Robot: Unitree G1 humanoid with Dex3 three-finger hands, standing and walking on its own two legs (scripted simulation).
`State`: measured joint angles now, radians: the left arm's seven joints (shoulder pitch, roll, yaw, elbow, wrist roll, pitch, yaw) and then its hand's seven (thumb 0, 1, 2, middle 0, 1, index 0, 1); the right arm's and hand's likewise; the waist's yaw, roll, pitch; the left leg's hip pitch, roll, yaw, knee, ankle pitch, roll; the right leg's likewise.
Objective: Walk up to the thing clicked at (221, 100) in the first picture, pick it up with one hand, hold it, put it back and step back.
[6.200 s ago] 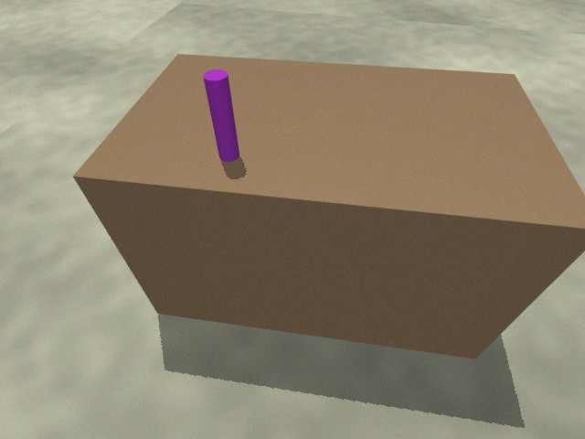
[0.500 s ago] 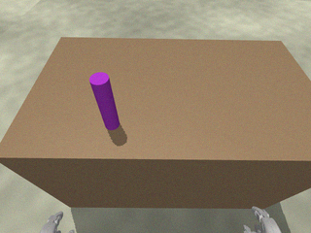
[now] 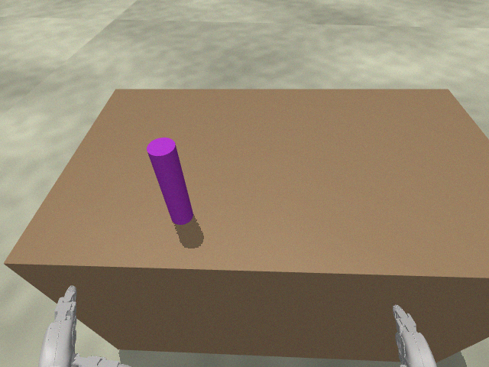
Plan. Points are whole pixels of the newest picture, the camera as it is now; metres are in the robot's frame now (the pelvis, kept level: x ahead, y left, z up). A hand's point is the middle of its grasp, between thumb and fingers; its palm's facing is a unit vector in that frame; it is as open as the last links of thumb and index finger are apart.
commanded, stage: rise first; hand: left
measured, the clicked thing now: (173, 185) +0.46 +0.17 +0.03
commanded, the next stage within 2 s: go down in 1.04 s
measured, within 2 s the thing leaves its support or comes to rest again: neither
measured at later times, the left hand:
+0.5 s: hand (85, 332) +0.18 +0.24 +0.03, palm faces +0.28 -0.88 -0.38, open 17.5 cm
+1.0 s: hand (69, 326) +0.17 +0.25 +0.07, palm faces +0.29 -0.87 -0.39, open 17.6 cm
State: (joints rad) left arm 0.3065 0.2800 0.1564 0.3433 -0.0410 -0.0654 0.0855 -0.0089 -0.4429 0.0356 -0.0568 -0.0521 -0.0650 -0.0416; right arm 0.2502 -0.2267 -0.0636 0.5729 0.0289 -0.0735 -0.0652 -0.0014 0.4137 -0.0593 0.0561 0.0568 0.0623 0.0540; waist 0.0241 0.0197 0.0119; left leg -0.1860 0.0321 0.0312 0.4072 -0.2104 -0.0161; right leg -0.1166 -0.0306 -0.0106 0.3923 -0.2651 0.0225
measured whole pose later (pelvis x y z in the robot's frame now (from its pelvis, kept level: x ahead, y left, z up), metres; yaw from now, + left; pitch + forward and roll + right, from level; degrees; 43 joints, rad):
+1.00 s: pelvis -0.01 +0.00 +0.00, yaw +1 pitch -3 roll +0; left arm 0.48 0.31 0.24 -0.13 -0.04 -0.22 0.02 -0.02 -0.58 0.05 -0.06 -0.04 -0.05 -0.05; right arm 0.23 -0.23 -0.15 0.63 0.02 -0.10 -0.04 -0.01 0.51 -0.05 0.05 0.06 0.06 0.05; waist 0.04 0.04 0.05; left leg -0.14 0.03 0.01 0.39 -0.20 -0.02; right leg -0.07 -0.03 -0.03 0.39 -0.27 0.02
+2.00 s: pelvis -0.01 +0.00 -0.01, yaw +1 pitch +2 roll +0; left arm -0.23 0.53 0.53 0.65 -0.30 -0.15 -0.52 -0.02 -0.51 0.05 -0.05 -0.03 -0.05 -0.02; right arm 0.20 -0.24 -0.02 0.71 0.03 -0.15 -0.11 -0.01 0.52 -0.05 0.05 0.06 0.06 0.05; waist -0.01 -0.01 -0.05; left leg -0.29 0.03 0.02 0.49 -0.23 -0.01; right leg -0.21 -0.03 -0.02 0.46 -0.28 0.02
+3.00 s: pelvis +0.00 +0.01 -0.01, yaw +0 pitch +8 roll -1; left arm -0.48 0.70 0.58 0.94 -0.26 -0.17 -0.61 -0.02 -0.49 0.06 -0.05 -0.03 -0.05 -0.03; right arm 0.18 -0.24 0.02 0.70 0.01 -0.20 -0.13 -0.01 0.52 -0.05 0.06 0.06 0.06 0.05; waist -0.06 -0.02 -0.09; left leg -0.45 0.04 0.01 0.58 -0.27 -0.01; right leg -0.35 -0.02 -0.02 0.52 -0.30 0.03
